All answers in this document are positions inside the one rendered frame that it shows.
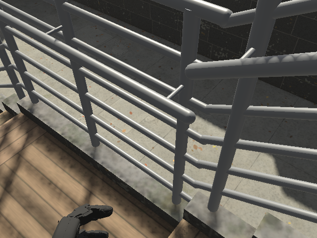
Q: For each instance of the left robot hand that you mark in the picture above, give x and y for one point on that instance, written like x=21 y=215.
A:
x=69 y=226

